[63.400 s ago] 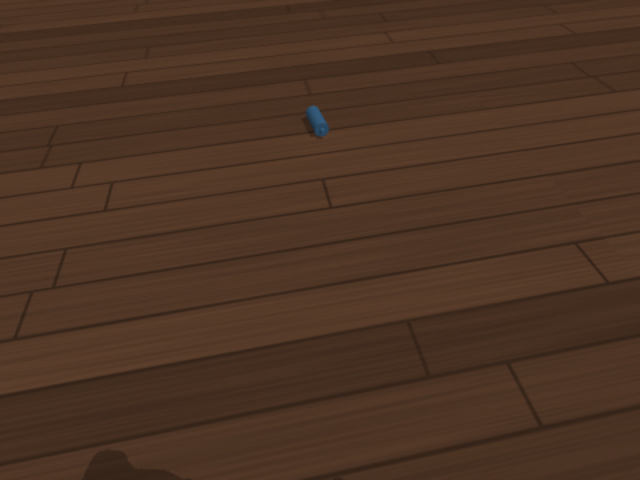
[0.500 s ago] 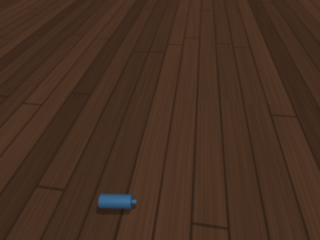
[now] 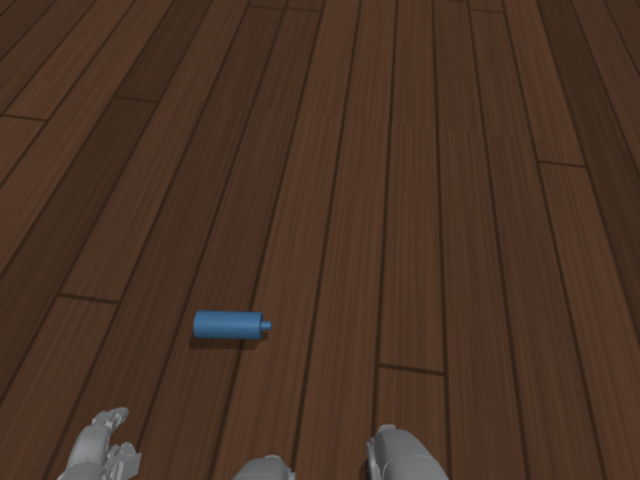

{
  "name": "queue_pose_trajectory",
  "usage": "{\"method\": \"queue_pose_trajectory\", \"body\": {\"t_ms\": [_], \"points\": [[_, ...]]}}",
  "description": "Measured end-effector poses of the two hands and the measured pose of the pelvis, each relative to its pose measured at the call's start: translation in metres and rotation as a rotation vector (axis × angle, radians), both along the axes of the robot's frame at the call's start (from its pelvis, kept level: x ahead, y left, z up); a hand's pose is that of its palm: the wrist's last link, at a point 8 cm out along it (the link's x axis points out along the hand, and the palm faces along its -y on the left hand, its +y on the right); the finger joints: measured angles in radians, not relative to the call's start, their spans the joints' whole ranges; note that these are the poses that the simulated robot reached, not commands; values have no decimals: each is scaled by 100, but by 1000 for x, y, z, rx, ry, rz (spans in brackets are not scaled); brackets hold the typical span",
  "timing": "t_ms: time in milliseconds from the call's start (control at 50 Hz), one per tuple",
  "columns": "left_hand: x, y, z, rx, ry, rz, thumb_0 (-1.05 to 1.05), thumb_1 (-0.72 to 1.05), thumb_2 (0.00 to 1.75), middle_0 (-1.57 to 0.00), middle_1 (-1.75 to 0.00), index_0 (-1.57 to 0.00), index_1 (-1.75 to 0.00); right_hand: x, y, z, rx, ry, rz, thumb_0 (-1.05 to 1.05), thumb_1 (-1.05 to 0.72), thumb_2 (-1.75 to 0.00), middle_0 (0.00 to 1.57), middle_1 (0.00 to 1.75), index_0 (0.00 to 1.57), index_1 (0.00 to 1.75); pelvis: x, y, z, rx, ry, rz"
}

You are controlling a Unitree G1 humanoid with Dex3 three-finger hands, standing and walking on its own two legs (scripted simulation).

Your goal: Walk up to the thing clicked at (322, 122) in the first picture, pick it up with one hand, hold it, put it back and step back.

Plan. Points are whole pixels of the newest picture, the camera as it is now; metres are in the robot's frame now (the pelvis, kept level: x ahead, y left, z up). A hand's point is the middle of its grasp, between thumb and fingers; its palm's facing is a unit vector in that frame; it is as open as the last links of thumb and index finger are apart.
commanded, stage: step back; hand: left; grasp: from above
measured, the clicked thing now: (234, 324) +0.54 +0.25 -0.71
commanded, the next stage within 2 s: none
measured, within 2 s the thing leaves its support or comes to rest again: neither
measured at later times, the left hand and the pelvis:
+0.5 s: hand out of the picture +0.03 +0.27 -0.13, palm faces -0.07 -0.91 -0.41, open 7.4 cm; pelvis -0.09 +0.01 +0.01, yaw -5 degrees
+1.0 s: hand out of the picture -0.14 +0.32 -0.15, palm faces -0.05 -0.93 -0.38, open 7.4 cm; pelvis -0.24 +0.05 +0.01, yaw -4 degrees
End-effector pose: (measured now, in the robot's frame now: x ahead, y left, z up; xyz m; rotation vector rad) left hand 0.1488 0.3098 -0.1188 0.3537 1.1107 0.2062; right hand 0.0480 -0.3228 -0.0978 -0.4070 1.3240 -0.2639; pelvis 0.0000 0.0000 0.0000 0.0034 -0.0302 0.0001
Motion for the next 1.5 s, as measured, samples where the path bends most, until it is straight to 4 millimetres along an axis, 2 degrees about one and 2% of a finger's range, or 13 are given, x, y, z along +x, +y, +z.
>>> {"method": "queue_pose_trajectory", "body": {"t_ms": [100,220,420,500,600,720,780,860,1040,1160,1280,1400,1500], "points": [[-14,2,4,-23,24,-11,1,91,90,-20,-30,-20,-30,-21,23,6,16,5,-19,1,-90,-90,21,30,20,30,-12,12,10,-18,23,-6],[-48,6,4,-7,73,-43,1,90,90,-20,-30,-20,-30,-19,40,-3,48,-109,-38,1,-90,-90,21,30,20,30,-28,20,6,-6,8,-53],[-102,0,17,32,42,-67,1,90,90,-20,-30,-20,-30,-36,33,-25,108,-205,-35,1,-90,-90,21,30,20,30,-73,12,-4,-21,-28,-74],[-125,3,29,38,24,-47,1,90,90,-20,-30,-21,-30,-52,30,-13,101,-193,-20,1,-90,-90,21,30,20,30,-90,13,6,29,-19,-78],[-140,11,35,41,-14,-49,1,90,90,-20,-30,-21,-30,-82,26,-5,53,-156,13,1,-90,-90,21,30,20,30,-116,24,10,28,12,-52],[-165,35,16,14,-66,-45,1,90,90,-20,-30,-21,-30,-122,42,-8,2,-121,51,1,-90,-90,20,30,20,30,-156,45,-5,18,-10,-7],[-189,44,8,-4,-42,-19,1,90,90,-20,-30,-20,-30,-144,60,-1,16,-124,59,1,-90,-90,20,30,20,30,-173,50,-3,24,-31,-29],[-223,49,11,-25,1,7,1,90,90,-20,-30,-20,-30,-168,70,14,21,-132,57,1,-90,-90,21,30,20,30,-192,52,9,-27,-15,-24],[-306,50,7,14,103,-21,1,90,90,-20,-30,-20,-30,-197,58,18,10,-258,53,1,-89,-90,21,30,20,30,-252,42,5,-14,-5,-98],[-355,27,7,43,110,-51,1,91,90,-20,-30,-20,-30,-242,24,-7,22,-300,26,0,-89,-90,21,30,20,30,-304,25,-12,-28,-30,-121],[-407,8,34,53,106,-43,1,90,89,-20,-30,-21,-30,-308,13,-12,55,-216,-39,1,-90,-90,21,30,20,30,-337,15,4,47,-19,-117],[-416,7,45,81,28,-58,1,90,90,-20,-30,-21,-30,-377,16,-16,57,-110,-32,1,-90,-90,21,30,20,30,-375,14,8,41,11,-74],[-425,13,32,62,-75,-57,1,90,90,-20,-30,-21,-30,-418,28,-21,48,-52,15,1,-90,-90,21,30,20,30,-414,18,-3,17,2,-18]]}}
